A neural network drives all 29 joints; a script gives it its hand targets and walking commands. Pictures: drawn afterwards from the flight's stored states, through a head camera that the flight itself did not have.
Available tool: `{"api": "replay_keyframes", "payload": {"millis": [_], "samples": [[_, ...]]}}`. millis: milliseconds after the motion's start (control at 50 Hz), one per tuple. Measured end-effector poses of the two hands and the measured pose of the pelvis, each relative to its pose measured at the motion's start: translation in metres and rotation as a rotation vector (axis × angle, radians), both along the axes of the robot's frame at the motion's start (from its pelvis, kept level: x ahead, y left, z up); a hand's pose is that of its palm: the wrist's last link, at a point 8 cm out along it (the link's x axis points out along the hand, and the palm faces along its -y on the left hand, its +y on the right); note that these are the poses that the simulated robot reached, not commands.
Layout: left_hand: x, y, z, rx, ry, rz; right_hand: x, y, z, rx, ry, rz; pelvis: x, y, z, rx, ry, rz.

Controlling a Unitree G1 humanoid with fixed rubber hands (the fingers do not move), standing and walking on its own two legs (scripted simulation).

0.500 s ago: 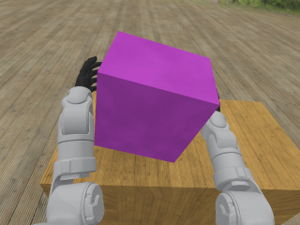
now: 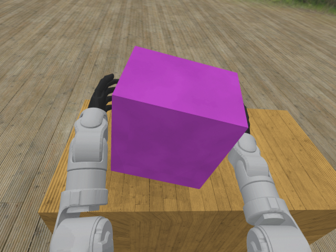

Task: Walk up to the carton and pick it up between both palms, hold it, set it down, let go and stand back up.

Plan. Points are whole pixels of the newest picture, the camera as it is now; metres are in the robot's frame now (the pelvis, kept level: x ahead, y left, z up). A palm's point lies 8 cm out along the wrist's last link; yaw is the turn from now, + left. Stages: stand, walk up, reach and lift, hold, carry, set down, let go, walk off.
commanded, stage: set down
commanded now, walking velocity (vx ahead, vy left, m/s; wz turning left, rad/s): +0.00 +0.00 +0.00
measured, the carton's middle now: (170, 124) +0.38 -0.04 +0.14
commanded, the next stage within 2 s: none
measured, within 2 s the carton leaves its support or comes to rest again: neither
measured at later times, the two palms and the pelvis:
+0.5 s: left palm (106, 108) +0.41 +0.12 +0.17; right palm (239, 137) +0.34 -0.21 +0.13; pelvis +0.00 +0.01 +0.00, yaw -1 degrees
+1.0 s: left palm (111, 108) +0.43 +0.11 +0.15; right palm (237, 140) +0.34 -0.21 +0.11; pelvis +0.02 +0.01 +0.00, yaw -2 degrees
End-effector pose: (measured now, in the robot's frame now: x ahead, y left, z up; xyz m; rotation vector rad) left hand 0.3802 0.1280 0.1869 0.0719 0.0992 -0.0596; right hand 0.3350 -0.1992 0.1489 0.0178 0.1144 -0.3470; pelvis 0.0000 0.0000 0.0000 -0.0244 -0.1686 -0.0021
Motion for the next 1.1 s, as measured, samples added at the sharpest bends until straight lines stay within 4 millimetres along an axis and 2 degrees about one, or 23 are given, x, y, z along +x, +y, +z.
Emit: {"api": "replay_keyframes", "payload": {"millis": [180,340,660,820,980,1100], "samples": [[0.007,0.000,-0.005,0.028,0.033,-0.022,0.000,0.002,-0.014,0.037,0.025,-0.020,-0.004,0.007,0.001,0.000,0.030,-0.011],[0.018,-0.004,-0.010,0.023,0.052,-0.044,0.002,-0.001,-0.017,0.042,0.036,-0.045,-0.004,0.008,0.002,0.001,0.053,-0.011],[0.038,-0.018,-0.031,0.033,0.088,-0.103,0.003,-0.011,-0.029,0.047,0.057,-0.102,0.006,0.007,0.002,0.000,0.072,-0.020],[0.045,-0.018,-0.041,0.034,0.116,-0.118,0.004,-0.011,-0.036,0.049,0.077,-0.118,0.011,0.008,0.002,0.002,0.083,-0.027],[0.054,-0.019,-0.040,0.045,0.102,-0.139,0.007,-0.009,-0.036,0.058,0.060,-0.138,0.015,0.010,0.002,0.000,0.097,-0.027],[0.059,-0.021,-0.049,0.042,0.134,-0.154,0.007,-0.011,-0.039,0.061,0.076,-0.154,0.015,0.012,0.002,0.000,0.096,-0.032]]}}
